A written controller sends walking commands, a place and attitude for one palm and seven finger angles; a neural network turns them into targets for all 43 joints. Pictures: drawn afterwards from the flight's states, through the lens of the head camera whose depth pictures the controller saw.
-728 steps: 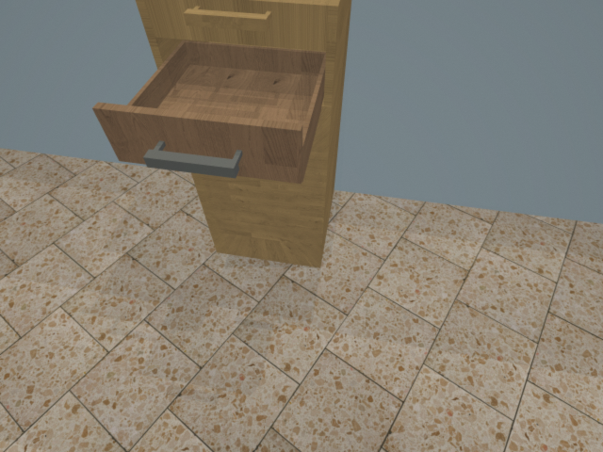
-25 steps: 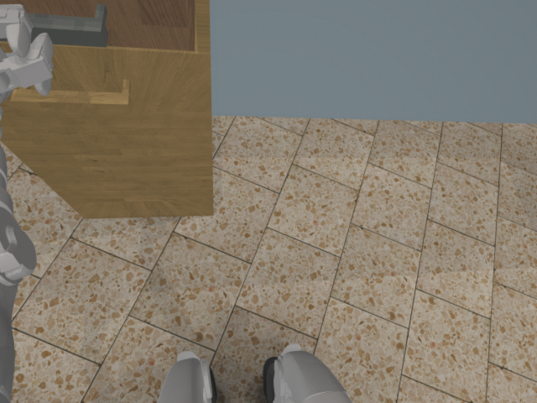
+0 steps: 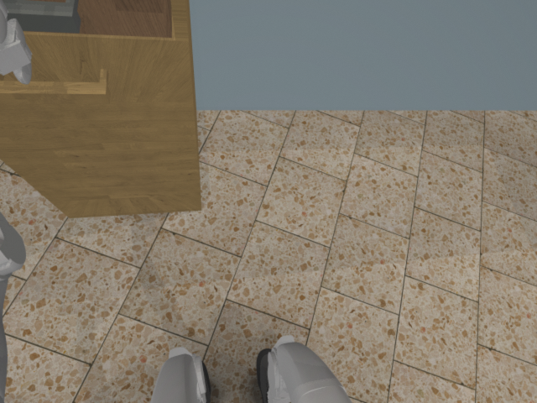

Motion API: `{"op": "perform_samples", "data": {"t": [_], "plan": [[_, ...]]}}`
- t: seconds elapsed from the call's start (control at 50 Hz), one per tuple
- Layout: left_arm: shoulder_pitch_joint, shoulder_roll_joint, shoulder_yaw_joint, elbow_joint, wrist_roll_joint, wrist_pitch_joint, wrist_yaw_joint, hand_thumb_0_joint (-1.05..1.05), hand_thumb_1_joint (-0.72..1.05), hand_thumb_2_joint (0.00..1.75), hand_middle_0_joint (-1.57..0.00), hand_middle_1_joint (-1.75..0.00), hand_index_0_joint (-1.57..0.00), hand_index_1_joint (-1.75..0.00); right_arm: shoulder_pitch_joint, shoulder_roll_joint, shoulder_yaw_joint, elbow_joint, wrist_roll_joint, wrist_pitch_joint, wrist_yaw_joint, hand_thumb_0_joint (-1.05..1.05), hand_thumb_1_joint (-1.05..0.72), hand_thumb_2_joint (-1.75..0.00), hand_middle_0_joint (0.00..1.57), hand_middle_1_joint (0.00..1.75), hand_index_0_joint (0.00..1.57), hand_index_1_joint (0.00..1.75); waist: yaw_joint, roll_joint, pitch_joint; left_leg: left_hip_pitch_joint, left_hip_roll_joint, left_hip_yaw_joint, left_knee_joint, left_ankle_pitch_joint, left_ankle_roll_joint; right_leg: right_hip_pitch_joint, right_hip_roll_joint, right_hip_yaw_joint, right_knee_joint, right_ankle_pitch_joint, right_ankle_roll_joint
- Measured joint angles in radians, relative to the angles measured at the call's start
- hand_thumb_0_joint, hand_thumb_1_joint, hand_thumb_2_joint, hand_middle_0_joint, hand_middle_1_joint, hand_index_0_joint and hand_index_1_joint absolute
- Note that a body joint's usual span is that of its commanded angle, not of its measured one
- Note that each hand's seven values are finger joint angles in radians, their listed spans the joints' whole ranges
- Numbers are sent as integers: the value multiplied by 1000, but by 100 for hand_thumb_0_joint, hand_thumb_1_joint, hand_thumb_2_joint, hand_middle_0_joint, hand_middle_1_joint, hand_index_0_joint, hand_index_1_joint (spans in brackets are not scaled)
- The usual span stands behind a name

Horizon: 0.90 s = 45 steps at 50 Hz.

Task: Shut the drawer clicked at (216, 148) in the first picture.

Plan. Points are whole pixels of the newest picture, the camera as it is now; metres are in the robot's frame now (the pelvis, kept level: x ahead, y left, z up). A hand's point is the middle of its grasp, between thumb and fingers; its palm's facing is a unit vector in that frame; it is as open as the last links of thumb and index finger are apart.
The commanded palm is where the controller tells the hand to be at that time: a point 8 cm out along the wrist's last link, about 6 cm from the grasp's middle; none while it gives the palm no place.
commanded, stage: pull the fist back off the drawer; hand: left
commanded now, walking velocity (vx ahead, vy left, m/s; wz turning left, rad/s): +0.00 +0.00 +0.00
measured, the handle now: (2, 3) +0.64 +0.26 +0.11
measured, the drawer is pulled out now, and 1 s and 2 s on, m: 0.00 0.00 0.00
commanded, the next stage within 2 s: draw the hand back to the body in 0.34 s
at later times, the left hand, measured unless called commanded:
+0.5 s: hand (2, 65) +0.53 +0.24 +0.11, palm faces +0.02 -1.00 -0.03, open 3.3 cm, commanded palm +0.49 +0.28 +0.12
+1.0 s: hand out of the picture +0.38 +0.24 +0.16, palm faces +0.08 -0.99 -0.12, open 3.3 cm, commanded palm +0.34 +0.29 +0.17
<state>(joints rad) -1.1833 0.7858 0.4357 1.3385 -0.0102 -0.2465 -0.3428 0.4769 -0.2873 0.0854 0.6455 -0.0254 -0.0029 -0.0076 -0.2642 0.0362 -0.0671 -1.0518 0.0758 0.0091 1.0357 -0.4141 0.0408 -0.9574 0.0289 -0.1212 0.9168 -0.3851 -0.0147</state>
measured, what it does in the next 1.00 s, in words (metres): rises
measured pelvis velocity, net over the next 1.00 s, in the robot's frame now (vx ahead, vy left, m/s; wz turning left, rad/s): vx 0.05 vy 0.00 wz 0.04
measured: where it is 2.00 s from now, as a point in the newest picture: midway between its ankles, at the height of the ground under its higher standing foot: outside the picture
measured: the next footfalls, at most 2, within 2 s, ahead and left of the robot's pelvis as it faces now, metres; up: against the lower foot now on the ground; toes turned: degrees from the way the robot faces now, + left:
none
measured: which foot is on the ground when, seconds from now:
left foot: down 0.00-1.00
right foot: down 0.00-1.00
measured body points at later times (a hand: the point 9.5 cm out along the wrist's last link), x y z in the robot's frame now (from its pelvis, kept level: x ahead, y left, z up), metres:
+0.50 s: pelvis +0.04 +0.00 +0.02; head +0.17 +0.02 +0.45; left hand +0.53 +0.30 +0.11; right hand +0.05 -0.27 -0.08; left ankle +0.03 +0.09 -0.67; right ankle +0.02 -0.12 -0.67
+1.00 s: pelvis +0.05 +0.00 +0.05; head +0.07 -0.01 +0.50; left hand +0.37 +0.30 +0.17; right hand +0.21 -0.24 -0.04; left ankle +0.03 +0.09 -0.67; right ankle +0.02 -0.12 -0.67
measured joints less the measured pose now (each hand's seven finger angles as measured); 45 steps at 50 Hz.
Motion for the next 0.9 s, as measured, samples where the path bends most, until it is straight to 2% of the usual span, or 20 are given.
{"op": "perform_samples", "data": {"t": [0.1, 0.32, 0.46, 0.54, 0.64, 0.72, 0.8, 0.9], "plan": [[67, -28, 17, -46, -11, -11, 0, 5, 82, 92, -139, -160, -139, -160, 8, 2, -7, -9, 5, 16, 6, 1, -90, -89, 21, 30, 21, 30, 11, 5, -5, 33, 3, 13, -21, -3, -1, 25, 3, 14, -16, -1, 1], [282, -118, 72, -169, -59, -39, -24, 2, 89, 91, -139, -160, -139, -160, -14, 6, -29, -45, 23, 57, 9, 1, -90, -89, 21, 30, 21, 30, 55, 2, -30, 157, 5, 51, -89, -21, -4, 125, 8, 52, -65, -15, 4], [325, -147, 49, -202, -97, -67, -42, 2, 90, 90, -139, -160, -139, -160, -64, 6, -40, -44, 34, 64, 4, 1, -90, -89, 21, 30, 21, 30, 87, -13, -29, 204, -4, 41, -107, -30, -9, 177, 2, 42, -81, -31, 2], [405, -182, 34, -315, -122, -55, -62, 2, 90, 90, -139, -160, -139, -160, -88, 2, -55, -49, 39, 69, 3, 1, -91, -89, 21, 30, 20, 30, 107, -10, -33, 233, -7, 42, -127, -30, -10, 205, 0, 44, -101, -31, 3], [584, -264, 6, -498, -190, -12, -78, 2, 90, 90, -139, -160, -139, -160, -98, 5, -65, -64, 61, 64, 3, 1, -91, -89, 21, 30, 20, 30, 139, -1, -53, 324, -15, 51, -189, -20, -8, 292, -3, 56, -159, -20, 9], [699, -316, -22, -613, -214, 38, -51, 2, 90, 90, -139, -160, -139, -160, -116, 14, -64, -79, 74, 44, -3, 1, -91, -89, 21, 30, 20, 30, 159, 3, -60, 398, -25, 49, -232, -12, -8, 366, -9, 55, -198, -14, 10], [809, -353, -50, -748, -229, 58, -24, 2, 90, 90, -139, -160, -139, -160, -147, 24, -62, -92, 79, 16, -10, 1, -91, -89, 21, 30, 20, 30, 180, 6, -55, 464, -34, 49, -266, 0, -8, 431, -15, 56, -225, -7, 12], [893, -378, -72, -845, -261, 95, -30, 2, 90, 90, -139, -160, -140, -160, -187, 28, -49, -96, 88, -16, -24, 1, -91, -89, 21, 30, 20, 30, 209, 8, -48, 532, -45, 44, -297, 18, -9, 499, -25, 51, -248, 0, 12]]}}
